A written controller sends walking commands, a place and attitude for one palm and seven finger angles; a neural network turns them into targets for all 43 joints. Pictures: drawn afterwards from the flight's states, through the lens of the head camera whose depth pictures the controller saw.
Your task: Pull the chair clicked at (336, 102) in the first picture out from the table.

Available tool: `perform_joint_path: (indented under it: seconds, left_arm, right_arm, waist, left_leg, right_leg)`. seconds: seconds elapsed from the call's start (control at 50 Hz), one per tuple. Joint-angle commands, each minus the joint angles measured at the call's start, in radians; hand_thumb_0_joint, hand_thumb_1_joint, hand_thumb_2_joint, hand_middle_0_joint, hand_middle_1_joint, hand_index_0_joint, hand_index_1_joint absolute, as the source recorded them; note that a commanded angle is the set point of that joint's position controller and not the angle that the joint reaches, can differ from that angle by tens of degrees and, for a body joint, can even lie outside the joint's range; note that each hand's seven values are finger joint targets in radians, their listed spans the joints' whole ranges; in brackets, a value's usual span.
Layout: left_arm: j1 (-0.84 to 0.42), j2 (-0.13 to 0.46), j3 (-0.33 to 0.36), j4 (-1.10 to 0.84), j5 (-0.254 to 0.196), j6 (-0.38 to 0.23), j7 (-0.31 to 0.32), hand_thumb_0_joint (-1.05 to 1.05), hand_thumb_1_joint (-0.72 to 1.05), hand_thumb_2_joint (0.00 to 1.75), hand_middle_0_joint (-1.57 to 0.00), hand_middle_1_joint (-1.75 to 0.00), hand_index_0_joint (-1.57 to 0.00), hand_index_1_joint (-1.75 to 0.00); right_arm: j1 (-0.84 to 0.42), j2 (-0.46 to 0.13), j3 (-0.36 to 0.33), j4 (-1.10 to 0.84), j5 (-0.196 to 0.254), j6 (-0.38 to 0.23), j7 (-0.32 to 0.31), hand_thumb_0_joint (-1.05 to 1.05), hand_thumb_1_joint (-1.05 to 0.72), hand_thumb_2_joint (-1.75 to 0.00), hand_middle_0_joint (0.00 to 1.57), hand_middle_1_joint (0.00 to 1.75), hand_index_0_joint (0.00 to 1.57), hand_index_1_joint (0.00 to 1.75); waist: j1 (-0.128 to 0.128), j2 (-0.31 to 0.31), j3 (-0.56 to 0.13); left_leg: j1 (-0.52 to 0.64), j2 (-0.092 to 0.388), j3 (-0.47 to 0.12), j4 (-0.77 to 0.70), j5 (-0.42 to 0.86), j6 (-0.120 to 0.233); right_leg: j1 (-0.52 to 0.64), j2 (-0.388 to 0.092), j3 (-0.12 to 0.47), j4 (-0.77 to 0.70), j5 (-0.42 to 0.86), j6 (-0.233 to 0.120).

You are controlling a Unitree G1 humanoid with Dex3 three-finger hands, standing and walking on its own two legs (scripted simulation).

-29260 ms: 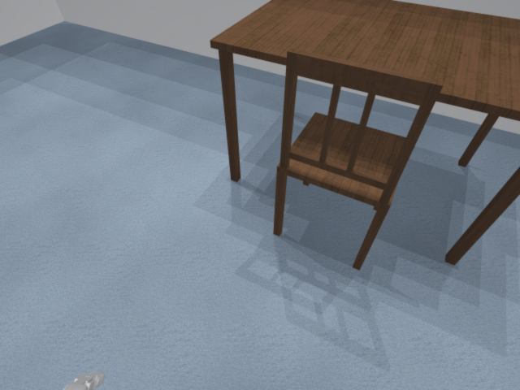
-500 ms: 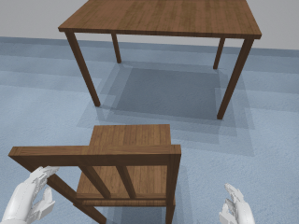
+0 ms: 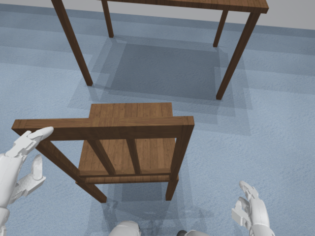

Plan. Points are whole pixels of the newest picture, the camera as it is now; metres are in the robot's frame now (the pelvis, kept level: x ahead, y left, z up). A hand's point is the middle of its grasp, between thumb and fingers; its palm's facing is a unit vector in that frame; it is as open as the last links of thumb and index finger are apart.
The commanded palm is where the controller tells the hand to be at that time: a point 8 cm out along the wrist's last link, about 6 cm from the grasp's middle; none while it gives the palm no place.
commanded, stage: step back with the hand held close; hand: left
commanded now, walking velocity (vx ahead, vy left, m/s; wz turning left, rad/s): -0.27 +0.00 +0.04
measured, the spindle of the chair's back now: (103, 157) +0.31 +0.22 -0.10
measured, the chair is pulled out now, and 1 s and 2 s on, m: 0.65 0.65 0.65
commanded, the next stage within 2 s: stop stepping back and stand still in 0.44 s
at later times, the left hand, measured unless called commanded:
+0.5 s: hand out of the picture +0.10 +0.29 +0.17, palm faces +0.41 -0.75 -0.52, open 7.4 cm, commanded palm +0.04 +0.33 +0.18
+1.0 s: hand out of the picture +0.00 +0.33 +0.18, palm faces +0.47 -0.74 -0.49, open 7.4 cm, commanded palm -0.05 +0.36 +0.18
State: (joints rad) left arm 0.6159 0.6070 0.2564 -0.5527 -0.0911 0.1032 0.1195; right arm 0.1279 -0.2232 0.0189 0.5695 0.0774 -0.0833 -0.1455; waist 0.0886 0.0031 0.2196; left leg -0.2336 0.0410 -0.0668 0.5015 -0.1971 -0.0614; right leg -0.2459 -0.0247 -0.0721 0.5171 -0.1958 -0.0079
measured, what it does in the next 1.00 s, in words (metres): walks backwards: right foot, then left foot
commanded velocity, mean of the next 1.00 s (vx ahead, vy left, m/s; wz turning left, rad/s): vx -0.09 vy -0.01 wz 0.01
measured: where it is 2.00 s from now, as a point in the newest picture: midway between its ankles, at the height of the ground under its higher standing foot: outside the picture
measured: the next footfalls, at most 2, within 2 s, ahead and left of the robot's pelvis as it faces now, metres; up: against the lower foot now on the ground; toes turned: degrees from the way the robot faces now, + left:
right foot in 0.38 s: -0.01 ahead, -0.11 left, +0.00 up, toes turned -1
left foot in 0.66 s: +0.01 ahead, +0.16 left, +0.01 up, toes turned +0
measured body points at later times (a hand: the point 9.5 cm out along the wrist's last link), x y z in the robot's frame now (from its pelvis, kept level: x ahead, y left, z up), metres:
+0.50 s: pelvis -0.10 +0.03 -0.01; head -0.08 +0.04 +0.44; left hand +0.07 +0.33 +0.20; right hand +0.06 -0.19 -0.10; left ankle +0.01 +0.16 -0.73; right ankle -0.05 -0.10 -0.73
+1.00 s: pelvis -0.18 +0.05 -0.01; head -0.19 +0.07 +0.44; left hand -0.03 +0.37 +0.21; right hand -0.01 -0.16 -0.09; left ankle -0.05 +0.16 -0.72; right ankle -0.14 -0.07 -0.73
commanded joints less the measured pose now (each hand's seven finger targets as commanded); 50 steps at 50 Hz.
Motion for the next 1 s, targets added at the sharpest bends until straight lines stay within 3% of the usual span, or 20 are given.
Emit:
perform_joint_path:
  seconds: [0.0,0.06,0.1,0.14,0.18,0.24,0.3,0.32,0.36,0.42,0.46,0.54,0.6,0.68,0.74,0.76,0.84,0.9,0.94,0.98]
  left_arm:
    - [-0.127,0.17,0.367,-0.303,0.024,-0.253,0.092,0.0,0.9,0.9,-0.2,-0.3,-0.2,-0.3]
    - [-0.058,0.041,0.329,-0.022,0.036,-0.251,0.084,0.0,0.9,0.9,-0.2,-0.3,-0.2,-0.3]
    - [-0.089,-0.024,0.267,0.052,0.043,-0.226,0.078,0.0,0.9,0.9,-0.2,-0.3,-0.2,-0.3]
    - [-0.104,-0.072,0.215,0.091,0.045,-0.215,0.068,0.0,0.9,0.9,-0.2,-0.3,-0.2,-0.3]
    - [-0.132,-0.047,0.221,0.032,0.07,-0.22,0.071,0.0,0.9,0.9,-0.2,-0.3,-0.2,-0.3]
    - [-0.17,-0.021,0.245,-0.107,0.101,-0.263,0.083,0.0,0.9,0.9,-0.2,-0.3,-0.2,-0.3]
    - [-0.187,0.028,0.278,-0.257,0.114,-0.308,0.072,0.0,0.9,0.9,-0.2,-0.3,-0.2,-0.3]
    - [-0.189,0.088,0.331,-0.292,0.119,-0.323,0.073,0.0,0.9,0.9,-0.2,-0.3,-0.2,-0.3]
    - [-0.145,0.057,0.339,-0.293,0.105,-0.362,0.063,0.0,0.9,0.9,-0.2,-0.3,-0.2,-0.3]
    - [-0.101,0.045,0.34,-0.263,0.06,-0.376,0.055,0.0,0.9,0.9,-0.2,-0.3,-0.2,-0.3]
    - [-0.078,0.027,0.342,-0.202,0.051,-0.374,0.054,0.0,0.9,0.9,-0.2,-0.3,-0.2,-0.3]
    - [-0.101,-0.005,0.299,-0.062,0.045,-0.345,0.063,0.0,0.9,0.9,-0.2,-0.3,-0.2,-0.3]
    - [-0.169,-0.01,0.269,-0.079,0.05,-0.305,0.074,0.0,0.9,0.9,-0.2,-0.3,-0.2,-0.3]
    - [-0.181,-0.001,0.267,-0.122,0.062,-0.298,0.078,0.0,0.9,0.9,-0.2,-0.3,-0.2,-0.3]
    - [-0.228,0.01,0.274,-0.25,0.093,-0.318,0.076,0.0,0.9,0.9,-0.2,-0.3,-0.2,-0.3]
    - [-0.222,0.015,0.281,-0.245,0.098,-0.328,0.071,0.0,0.9,0.9,-0.2,-0.3,-0.2,-0.3]
    - [-0.079,0.023,0.294,-0.193,0.082,-0.339,0.053,0.0,0.9,0.9,-0.2,-0.3,-0.2,-0.3]
    - [-0.11,0.049,0.331,-0.143,0.05,-0.345,0.042,0.0,0.9,0.9,-0.2,-0.3,-0.2,-0.3]
    - [-0.109,-0.019,0.261,-0.07,0.039,-0.312,0.028,0.0,0.9,0.9,-0.2,-0.3,-0.2,-0.3]
    - [-0.216,-0.015,0.236,-0.1,0.041,-0.296,0.033,0.0,0.9,0.9,-0.2,-0.3,-0.2,-0.3]
  right_arm:
    - [-0.036,-0.095,-0.042,-0.109,-0.027,-0.064,-0.008,0.0,-0.9,-0.9,0.2,0.3,0.2,0.3]
    - [-0.003,-0.1,-0.062,-0.048,-0.037,-0.052,0.016,0.0,-0.9,-0.9,0.2,0.3,0.2,0.3]
    - [-0.021,-0.089,-0.056,-0.029,-0.039,-0.037,0.035,0.0,-0.9,-0.9,0.2,0.3,0.2,0.3]
    - [-0.045,-0.088,-0.044,-0.052,-0.033,-0.03,0.04,0.0,-0.9,-0.9,0.2,0.3,0.2,0.3]
    - [-0.064,-0.105,-0.04,-0.093,-0.035,-0.026,0.034,0.0,-0.9,-0.9,0.2,0.3,0.2,0.3]
    - [-0.066,-0.12,-0.033,-0.131,-0.039,-0.052,0.026,0.0,-0.9,-0.9,0.2,0.3,0.2,0.3]
    - [-0.064,-0.114,-0.04,-0.139,-0.055,-0.079,0.032,0.0,-0.9,-0.9,0.2,0.3,0.2,0.3]
    - [-0.056,-0.12,-0.043,-0.132,-0.055,-0.094,0.032,0.0,-0.9,-0.9,0.2,0.3,0.2,0.3]
    - [-0.018,-0.111,-0.041,-0.114,-0.067,-0.126,0.032,0.0,-0.9,-0.9,0.2,0.3,0.2,0.3]
    - [0.007,-0.108,-0.058,-0.071,-0.065,-0.149,0.03,0.0,-0.9,-0.9,0.2,0.3,0.2,0.3]
    - [-0.005,-0.103,-0.065,-0.072,-0.068,-0.146,0.026,0.0,-0.9,-0.9,0.2,0.3,0.2,0.3]
    - [0.017,-0.092,-0.068,-0.035,-0.061,-0.128,0.027,0.0,-0.9,-0.9,0.2,0.3,0.2,0.3]
    - [0.011,-0.096,-0.052,-0.037,-0.055,-0.112,0.033,0.0,-0.9,-0.9,0.2,0.3,0.2,0.3]
    - [0.009,-0.105,-0.039,-0.065,-0.051,-0.109,0.022,0.0,-0.9,-0.9,0.2,0.3,0.2,0.3]
    - [-0.007,-0.108,-0.044,-0.092,-0.056,-0.127,0.018,0.0,-0.9,-0.9,0.2,0.3,0.2,0.3]
    - [-0.011,-0.095,-0.049,-0.092,-0.063,-0.132,0.02,0.0,-0.9,-0.9,0.2,0.3,0.2,0.3]
    - [0.024,-0.076,-0.045,-0.075,-0.065,-0.144,0.048,0.0,-0.9,-0.9,0.2,0.3,0.2,0.3]
    - [0.025,-0.081,-0.05,-0.042,-0.08,-0.137,0.052,0.0,-0.9,-0.9,0.2,0.3,0.2,0.3]
    - [0.065,-0.108,-0.071,-0.021,-0.065,-0.122,0.051,0.0,-0.9,-0.9,0.2,0.3,0.2,0.3]
    - [0.037,-0.111,-0.059,-0.024,-0.066,-0.095,0.05,0.0,-0.9,-0.9,0.2,0.3,0.2,0.3]
  waist:
    - [-0.039,0.11,-0.362]
    - [-0.067,-0.109,-0.291]
    - [-0.084,-0.208,-0.266]
    - [-0.091,-0.173,-0.199]
    - [-0.081,-0.092,-0.157]
    - [-0.083,0.242,-0.184]
    - [-0.054,0.187,-0.213]
    - [-0.055,0.203,-0.229]
    - [-0.057,0.273,-0.222]
    - [-0.059,0.143,-0.393]
    - [-0.063,0.118,-0.37]
    - [-0.08,-0.104,-0.304]
    - [-0.098,-0.18,-0.314]
    - [-0.096,0.011,-0.236]
    - [-0.09,0.336,-0.222]
    - [-0.079,0.368,-0.223]
    - [-0.067,0.196,-0.252]
    - [-0.095,0.056,-0.292]
    - [-0.099,-0.119,-0.306]
    - [-0.115,-0.17,-0.238]
  left_leg:
    - [-0.036,0.064,-0.025,-0.071,-0.087,0.074]
    - [0.057,-0.018,0.056,0.22,-0.222,0.05]
    - [0.07,-0.011,0.056,0.338,-0.184,0.059]
    - [0.015,0.026,0.018,0.164,-0.226,0.077]
    - [-0.157,0.083,-0.066,-0.108,-0.305,0.116]
    - [-0.492,0.207,-0.217,-0.361,-0.587,0.196]
    - [-0.482,0.178,-0.153,-0.238,-0.41,0.19]
    - [-0.499,0.167,-0.135,-0.228,-0.443,0.188]
    - [-0.454,0.137,-0.12,-0.193,-0.431,0.172]
    - [-0.103,0.085,-0.063,-0.072,-0.125,0.107]
    - [-0.097,0.08,-0.036,-0.049,-0.228,0.102]
    - [0.041,-0.004,0.043,0.222,-0.233,0.062]
    - [0.073,-0.009,0.032,0.298,-0.213,0.069]
    - [-0.079,0.048,-0.089,-0.024,-0.436,0.1]
    - [-0.408,0.173,-0.266,-0.409,-0.762,0.143]
    - [-0.447,0.176,-0.25,-0.427,-0.744,0.14]
    - [-0.245,0.085,-0.084,-0.212,-0.453,0.107]
    - [-0.039,0.005,0.055,0.075,-0.247,0.065]
    - [0.13,-0.039,0.057,0.317,-0.225,0.048]
    - [0.14,-0.029,0.015,0.412,-0.206,0.066]
  right_leg:
    - [0.091,-0.122,0.118,-0.091,0.03,-0.002]
    - [-0.215,-0.224,0.21,-0.287,-0.318,-0.077]
    - [-0.339,-0.269,0.177,-0.29,-0.329,-0.106]
    - [-0.346,-0.226,0.134,-0.215,-0.349,-0.076]
    - [-0.223,-0.107,0.101,-0.11,-0.377,-0.007]
    - [0.105,-0.015,0.056,0.24,-0.187,0.033]
    - [0.173,-0.024,0.068,0.182,-0.042,0.027]
    - [0.213,-0.019,0.074,0.153,-0.041,0.028]
    - [0.174,-0.013,0.078,0.075,-0.027,0.012]
    - [0.026,-0.045,0.125,-0.009,0.047,-0.012]
    - [-0.052,-0.064,0.161,-0.065,-0.084,-0.018]
    - [-0.33,-0.178,0.257,-0.251,-0.355,-0.084]
    - [-0.369,-0.2,0.217,-0.235,-0.4,-0.092]
    - [-0.266,-0.083,0.144,-0.12,-0.498,-0.026]
    - [0.087,0.046,0.035,0.262,-0.248,0.027]
    - [0.13,0.052,0.027,0.328,-0.222,0.03]
    - [0.114,0.044,-0.017,-0.051,-0.199,-0.011]
    - [-0.055,-0.082,0.15,-0.258,-0.162,-0.093]
    - [-0.352,-0.156,0.241,-0.299,-0.415,-0.148]
    - [-0.484,-0.205,0.26,-0.292,-0.473,-0.163]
